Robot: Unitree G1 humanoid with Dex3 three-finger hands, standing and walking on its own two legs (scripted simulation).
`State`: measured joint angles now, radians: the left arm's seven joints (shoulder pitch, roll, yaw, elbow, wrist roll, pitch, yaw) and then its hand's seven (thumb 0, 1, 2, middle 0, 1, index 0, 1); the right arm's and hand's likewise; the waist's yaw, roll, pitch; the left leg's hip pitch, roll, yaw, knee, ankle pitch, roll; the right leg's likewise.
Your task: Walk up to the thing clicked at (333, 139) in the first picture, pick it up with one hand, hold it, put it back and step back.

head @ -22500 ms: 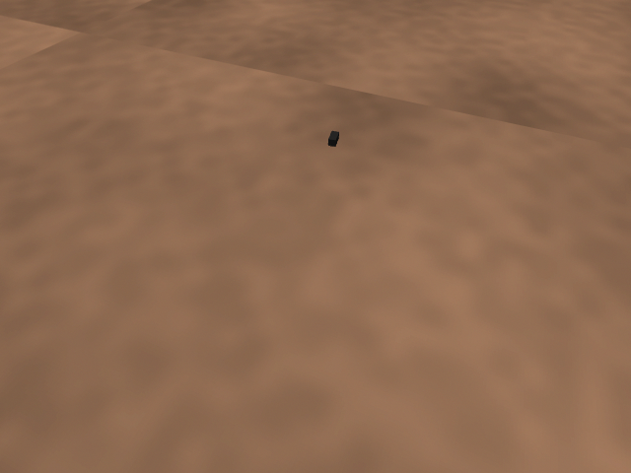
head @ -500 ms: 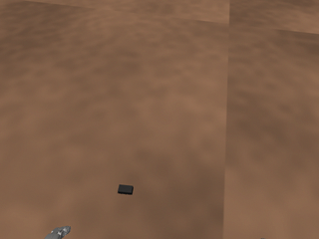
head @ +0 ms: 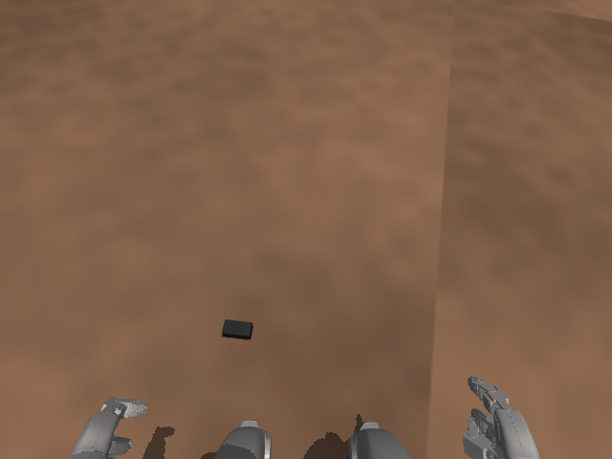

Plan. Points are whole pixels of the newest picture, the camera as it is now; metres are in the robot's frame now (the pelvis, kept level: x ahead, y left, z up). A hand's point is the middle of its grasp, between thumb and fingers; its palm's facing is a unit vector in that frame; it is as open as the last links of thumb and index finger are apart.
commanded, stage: rise first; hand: left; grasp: from above
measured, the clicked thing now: (237, 329) +0.49 +0.21 -0.69
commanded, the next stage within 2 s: none
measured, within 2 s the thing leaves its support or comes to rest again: neither
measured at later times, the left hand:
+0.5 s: hand (164, 412) +0.21 +0.26 -0.29, palm faces -0.43 -0.62 -0.66, open 13.3 cm
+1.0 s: hand (193, 359) +0.34 +0.27 -0.45, palm faces -0.51 -0.17 -0.84, open 12.6 cm
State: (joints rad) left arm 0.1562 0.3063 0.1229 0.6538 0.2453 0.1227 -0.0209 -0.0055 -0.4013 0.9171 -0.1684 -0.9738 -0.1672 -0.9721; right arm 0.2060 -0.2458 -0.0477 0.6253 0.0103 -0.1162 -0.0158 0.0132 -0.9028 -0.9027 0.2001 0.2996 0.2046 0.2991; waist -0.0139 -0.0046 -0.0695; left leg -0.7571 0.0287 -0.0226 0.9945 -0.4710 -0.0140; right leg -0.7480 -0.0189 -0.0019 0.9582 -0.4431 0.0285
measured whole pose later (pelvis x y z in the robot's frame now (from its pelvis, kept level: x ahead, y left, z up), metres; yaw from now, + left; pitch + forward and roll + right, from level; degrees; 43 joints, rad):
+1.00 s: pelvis -0.09 +0.00 -0.31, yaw -3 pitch +34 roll -6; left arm -0.72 0.67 0.11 1.12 1.05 -0.32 0.13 -0.01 -0.29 0.82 -0.30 -0.83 -0.31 -0.82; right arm 0.17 -0.28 -0.03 0.73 -0.05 -0.07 0.07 0.01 -0.92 -0.91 0.20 0.30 0.20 0.30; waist -0.13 0.01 -0.11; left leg -2.10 0.00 -0.11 2.18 -0.67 -0.02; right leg -2.06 0.00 -0.02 2.11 -0.64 0.04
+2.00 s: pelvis -0.08 +0.01 -0.38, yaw -8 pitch +34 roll -10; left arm -1.03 0.88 0.08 1.46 1.37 -0.35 0.35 0.00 -0.39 0.92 -0.19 -0.82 -0.19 -0.82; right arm 0.15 -0.26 0.11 0.72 -0.17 0.02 0.13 0.00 -0.91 -0.90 0.20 0.30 0.21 0.30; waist -0.29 -0.03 -0.01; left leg -2.33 -0.02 -0.16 2.43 -0.71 0.00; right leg -2.25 0.01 -0.05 2.31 -0.66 0.07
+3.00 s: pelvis -0.08 +0.02 -0.39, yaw -10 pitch +33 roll -13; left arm -1.06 0.96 0.09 1.50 1.38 -0.34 0.36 0.00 -0.35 0.87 -0.21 -0.86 -0.22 -0.85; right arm 0.18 -0.28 0.17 0.67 -0.17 -0.01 0.15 0.00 -0.91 -0.90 0.20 0.30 0.21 0.30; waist -0.33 -0.05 0.04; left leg -2.36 -0.02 -0.18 2.47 -0.70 0.01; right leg -2.26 0.02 -0.07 2.31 -0.65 0.06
